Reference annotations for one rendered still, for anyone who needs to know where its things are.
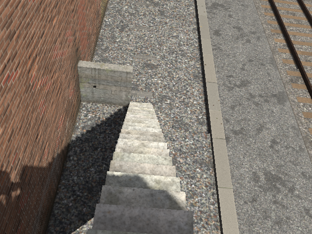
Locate stairs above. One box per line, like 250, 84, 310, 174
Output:
87, 101, 194, 234

